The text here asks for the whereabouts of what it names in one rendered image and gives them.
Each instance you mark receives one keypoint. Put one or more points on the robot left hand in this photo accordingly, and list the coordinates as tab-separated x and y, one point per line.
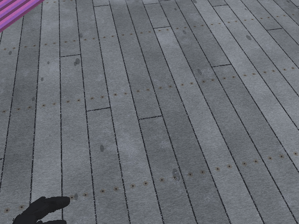
40	208

